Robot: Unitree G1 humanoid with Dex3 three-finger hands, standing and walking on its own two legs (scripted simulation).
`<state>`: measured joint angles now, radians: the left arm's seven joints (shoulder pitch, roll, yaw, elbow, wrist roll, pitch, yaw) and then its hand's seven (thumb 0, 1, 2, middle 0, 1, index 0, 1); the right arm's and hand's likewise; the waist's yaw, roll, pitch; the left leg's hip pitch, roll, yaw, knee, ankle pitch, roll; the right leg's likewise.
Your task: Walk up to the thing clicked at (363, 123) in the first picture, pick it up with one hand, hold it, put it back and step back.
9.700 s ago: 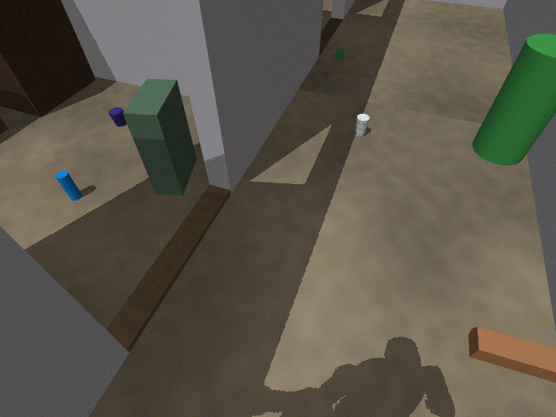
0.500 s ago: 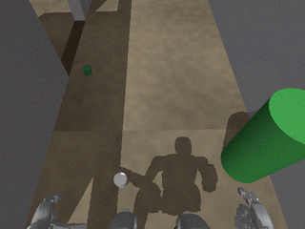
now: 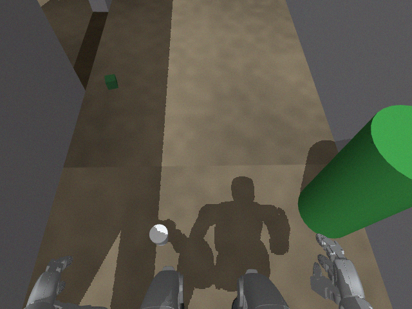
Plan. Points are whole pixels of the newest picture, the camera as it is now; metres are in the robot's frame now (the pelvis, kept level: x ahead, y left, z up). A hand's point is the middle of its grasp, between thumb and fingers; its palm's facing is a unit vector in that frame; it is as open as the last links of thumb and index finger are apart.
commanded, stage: go down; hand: left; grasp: from the side
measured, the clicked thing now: (160, 236) +0.37 +0.19 -0.63
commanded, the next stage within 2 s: none
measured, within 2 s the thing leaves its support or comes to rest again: neither
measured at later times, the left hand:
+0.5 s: hand (90, 253) +0.24 +0.29 -0.21, palm faces -0.18 -0.81 -0.56, open 15.3 cm
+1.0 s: hand (90, 238) +0.28 +0.32 -0.24, palm faces -0.15 -0.79 -0.59, open 15.4 cm
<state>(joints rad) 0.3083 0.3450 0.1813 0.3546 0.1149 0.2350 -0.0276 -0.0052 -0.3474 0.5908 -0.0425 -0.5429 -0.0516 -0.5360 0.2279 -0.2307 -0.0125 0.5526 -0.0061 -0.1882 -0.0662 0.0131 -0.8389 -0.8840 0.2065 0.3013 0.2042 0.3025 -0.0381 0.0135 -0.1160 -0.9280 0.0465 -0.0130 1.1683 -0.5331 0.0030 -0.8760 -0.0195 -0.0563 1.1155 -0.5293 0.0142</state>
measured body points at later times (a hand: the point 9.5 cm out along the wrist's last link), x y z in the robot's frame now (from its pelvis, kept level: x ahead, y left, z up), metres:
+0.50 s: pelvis -0.04 +0.00 -0.11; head +0.12 +0.01 +0.31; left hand +0.25 +0.33 -0.18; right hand +0.13 -0.27 -0.22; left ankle +0.02 +0.11 -0.65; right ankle +0.01 -0.13 -0.65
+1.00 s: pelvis -0.06 +0.00 -0.16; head +0.11 +0.03 +0.25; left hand +0.29 +0.36 -0.21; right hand +0.09 -0.28 -0.27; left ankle +0.02 +0.11 -0.65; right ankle +0.01 -0.13 -0.65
